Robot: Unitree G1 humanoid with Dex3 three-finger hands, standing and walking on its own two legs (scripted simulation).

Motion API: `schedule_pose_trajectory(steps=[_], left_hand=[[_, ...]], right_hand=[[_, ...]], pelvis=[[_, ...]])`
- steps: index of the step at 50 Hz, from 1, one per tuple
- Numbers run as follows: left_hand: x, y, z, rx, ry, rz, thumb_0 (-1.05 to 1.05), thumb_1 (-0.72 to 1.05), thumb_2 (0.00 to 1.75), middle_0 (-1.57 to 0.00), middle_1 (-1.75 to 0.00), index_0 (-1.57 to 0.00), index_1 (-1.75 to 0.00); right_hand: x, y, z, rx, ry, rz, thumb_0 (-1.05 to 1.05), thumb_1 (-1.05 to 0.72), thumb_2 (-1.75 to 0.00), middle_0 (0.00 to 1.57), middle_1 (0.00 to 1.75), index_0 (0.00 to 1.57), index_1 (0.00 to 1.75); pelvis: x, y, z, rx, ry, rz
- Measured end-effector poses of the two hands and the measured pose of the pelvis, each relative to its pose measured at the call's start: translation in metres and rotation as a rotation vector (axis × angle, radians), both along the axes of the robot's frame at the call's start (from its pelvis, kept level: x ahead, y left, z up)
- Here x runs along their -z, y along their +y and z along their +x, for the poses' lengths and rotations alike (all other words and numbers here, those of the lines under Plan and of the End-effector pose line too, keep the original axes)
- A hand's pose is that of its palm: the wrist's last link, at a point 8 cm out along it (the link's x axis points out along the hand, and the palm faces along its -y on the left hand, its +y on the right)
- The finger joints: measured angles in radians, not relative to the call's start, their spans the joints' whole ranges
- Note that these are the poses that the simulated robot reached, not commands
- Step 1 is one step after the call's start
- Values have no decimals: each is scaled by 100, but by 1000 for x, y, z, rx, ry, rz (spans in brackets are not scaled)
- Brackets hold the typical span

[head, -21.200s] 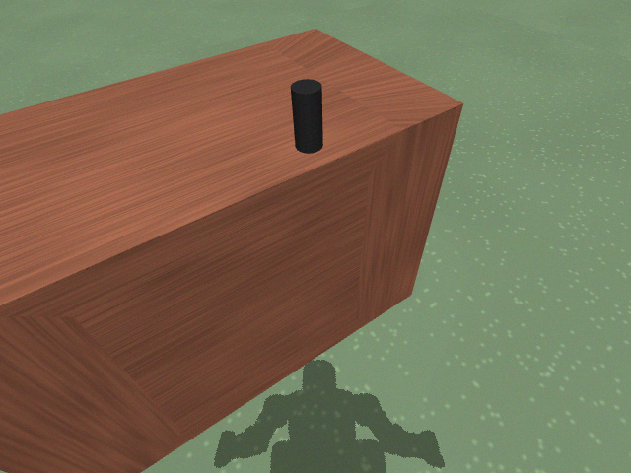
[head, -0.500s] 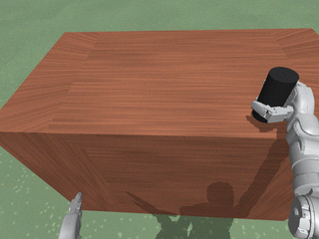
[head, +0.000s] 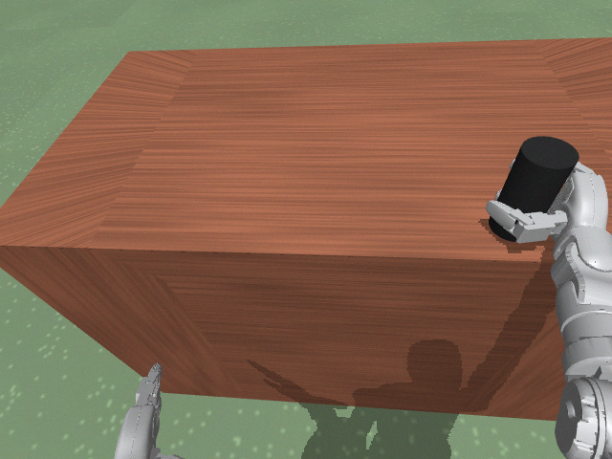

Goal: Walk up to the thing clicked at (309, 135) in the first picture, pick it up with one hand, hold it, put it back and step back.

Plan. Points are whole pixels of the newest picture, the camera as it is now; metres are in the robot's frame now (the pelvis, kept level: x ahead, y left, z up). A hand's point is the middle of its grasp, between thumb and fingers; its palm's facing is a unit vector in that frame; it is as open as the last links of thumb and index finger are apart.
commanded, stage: lower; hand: right
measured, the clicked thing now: (528, 192) +0.43 -0.22 +0.12
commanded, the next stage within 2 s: loosen in 0.16 s
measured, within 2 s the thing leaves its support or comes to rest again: rests again in 0.04 s
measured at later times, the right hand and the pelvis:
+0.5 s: hand (524, 199) +0.44 -0.23 +0.10, palm faces +0.19 +0.98 +0.03, open 8.8 cm; pelvis +0.01 +0.00 -0.01, yaw +0 degrees
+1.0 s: hand (523, 199) +0.44 -0.23 +0.10, palm faces +0.18 +0.98 +0.03, open 11.5 cm; pelvis +0.01 +0.00 -0.01, yaw +0 degrees
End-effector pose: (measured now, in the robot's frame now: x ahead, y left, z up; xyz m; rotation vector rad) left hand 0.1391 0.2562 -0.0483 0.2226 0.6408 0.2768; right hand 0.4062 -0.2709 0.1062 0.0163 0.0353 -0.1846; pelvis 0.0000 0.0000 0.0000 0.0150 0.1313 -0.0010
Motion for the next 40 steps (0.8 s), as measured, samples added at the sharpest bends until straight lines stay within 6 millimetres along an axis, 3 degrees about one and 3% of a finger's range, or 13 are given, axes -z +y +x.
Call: schedule_pose_trajectory(steps=[19, 32, 40], left_hand=[[1, 6, 8, 5, 2, 20, -1, -52, 4, -6, -5, -6, -4], [2, 5, 7, 5, 17, 10, -1, -51, 4, -6, -5, -7, -4], [1, 2, 9, 7, 10, 10, -1, -52, 5, -6, -5, -7, -4]], right_hand=[[8, -3, 6, 10, -24, 3, -2, 38, -109, 85, 115, 87, 116], [9, -5, 6, 6, -25, 3, -2, 28, -74, 96, 90, 96, 90], [10, -5, 6, 0, -24, 6, -1, 27, -56, 93, 77, 93, 77]], pelvis=[[5, 2, 6, 5, 28, 0], [7, 1, 8, 6, 33, -2], [7, -1, 9, 7, 34, -2]])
